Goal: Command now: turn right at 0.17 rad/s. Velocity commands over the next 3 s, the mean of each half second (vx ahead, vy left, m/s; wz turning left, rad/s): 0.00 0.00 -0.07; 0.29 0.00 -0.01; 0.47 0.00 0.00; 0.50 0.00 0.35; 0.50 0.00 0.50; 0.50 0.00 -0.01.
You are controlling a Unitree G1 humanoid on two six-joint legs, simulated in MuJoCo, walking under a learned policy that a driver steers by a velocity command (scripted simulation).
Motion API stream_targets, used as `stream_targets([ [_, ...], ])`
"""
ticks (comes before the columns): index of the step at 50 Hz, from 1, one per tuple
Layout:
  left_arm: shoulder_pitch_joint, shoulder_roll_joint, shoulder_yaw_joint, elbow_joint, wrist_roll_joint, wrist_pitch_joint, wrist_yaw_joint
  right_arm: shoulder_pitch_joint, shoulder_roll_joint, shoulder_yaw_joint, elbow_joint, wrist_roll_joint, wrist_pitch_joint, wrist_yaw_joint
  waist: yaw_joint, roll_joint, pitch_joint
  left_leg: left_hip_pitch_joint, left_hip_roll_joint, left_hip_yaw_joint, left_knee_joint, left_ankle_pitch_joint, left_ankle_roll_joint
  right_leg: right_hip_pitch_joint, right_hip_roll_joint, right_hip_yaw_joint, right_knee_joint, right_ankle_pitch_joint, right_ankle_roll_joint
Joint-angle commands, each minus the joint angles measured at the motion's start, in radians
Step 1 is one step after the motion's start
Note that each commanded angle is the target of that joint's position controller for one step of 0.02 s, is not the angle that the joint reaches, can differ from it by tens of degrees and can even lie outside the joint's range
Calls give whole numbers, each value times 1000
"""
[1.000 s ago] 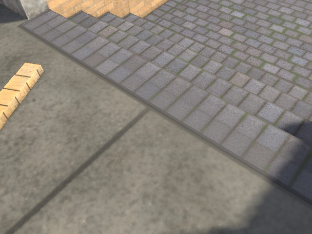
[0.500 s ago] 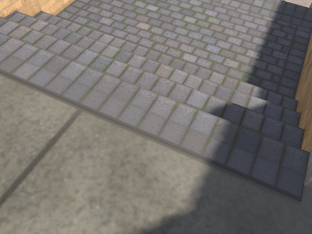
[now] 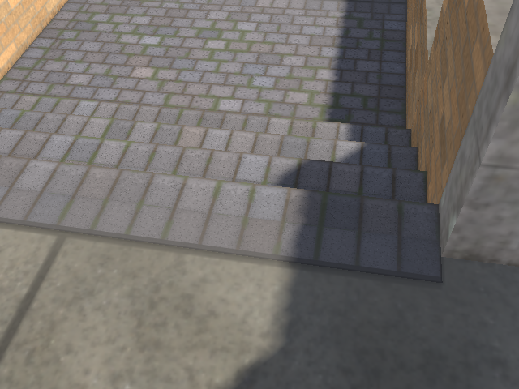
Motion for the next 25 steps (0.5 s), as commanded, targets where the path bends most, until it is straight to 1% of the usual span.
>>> stream_targets([
  [1,-58,122,18,-31,-2,-32,28,-11,-63,-14,-49,-12,-6,4,2,-208,-7,-45,10,-53,81,34,5,20,-237,219,-279,285,-29],
  [2,-52,118,15,-24,-1,-37,34,19,-60,-12,-25,-23,-11,3,3,-205,-30,-38,-5,-35,77,55,-3,61,-210,177,-256,368,-26],
  [3,-36,111,11,-11,-3,-42,37,30,-58,-10,-12,-24,-16,2,9,-193,-54,-25,-11,-30,50,61,-12,95,-205,157,-234,457,-29],
  [4,-18,109,8,5,-7,-45,37,25,-50,-7,-7,-21,-19,0,16,-185,-70,-12,-13,-29,6,60,-20,122,-208,147,-216,523,-34],
  [5,-6,110,8,21,-8,-47,36,15,-39,-2,-3,-17,-21,-3,24,-180,-80,4,-14,-28,-45,58,-26,140,-209,143,-200,550,-37],
  [8,3,112,9,56,-5,-43,37,4,-26,8,17,-9,-21,-18,42,-187,-88,56,-25,-20,-193,86,-36,143,-215,165,-169,511,-44],
  [9,-7,111,9,65,-8,-42,38,17,-20,11,31,-9,-23,-23,33,-181,-86,93,-27,-14,-271,138,-35,126,-209,169,-158,468,-37],
  [10,-25,110,9,72,-14,-40,39,40,-10,16,51,-11,-28,-27,15,-166,-85,157,-25,-6,-383,246,-31,94,-194,168,-144,393,-17],
  [11,-33,105,9,77,-20,-39,38,62,-16,19,71,-20,-37,-31,4,-138,-91,252,3,-24,-462,382,-29,35,-183,180,-147,276,18],
  [12,-19,85,3,86,-19,-42,36,70,-44,18,81,-35,-49,-33,16,-98,-91,321,76,-93,-460,451,-24,-32,-157,183,-139,153,54],
  [13,19,79,8,101,-16,-40,33,68,-75,21,80,-45,-59,-32,53,-35,-72,322,155,-146,-418,586,-8,-68,-111,157,-133,9,69],
  [14,43,56,5,133,-24,-33,34,15,-79,20,88,-22,-60,-26,77,45,-19,184,159,-135,-403,559,30,-1,-75,136,-198,-12,76],
  [15,26,79,9,158,-18,-27,37,1,-55,24,94,-16,-64,-20,54,44,17,127,131,-133,-432,447,26,40,-75,136,-191,29,80],
  [16,5,96,18,170,-17,-25,39,17,-43,30,108,-17,-70,-20,39,44,13,113,117,-126,-449,421,16,78,-81,138,-175,82,77],
  [17,1,99,20,183,-21,-27,37,35,-33,36,127,-19,-75,-24,39,47,-11,122,110,-121,-456,429,13,104,-89,140,-171,120,75],
  [18,8,97,22,200,-21,-28,35,47,-29,40,141,-17,-81,-28,42,44,-23,140,107,-117,-458,435,12,108,-95,141,-174,135,73],
  [19,17,89,20,220,-22,-31,34,50,-33,40,151,-15,-84,-30,42,32,-28,160,105,-115,-457,442,14,104,-99,142,-180,140,76],
  [21,26,79,20,259,-25,-33,38,57,-22,45,169,-16,-87,-33,40,6,-25,182,109,-117,-456,467,19,94,-97,138,-189,134,85],
  [25,41,71,19,320,-27,-30,43,75,-12,53,207,-16,-90,-39,39,0,-27,209,115,-120,-454,544,29,84,-94,129,-192,126,100],
])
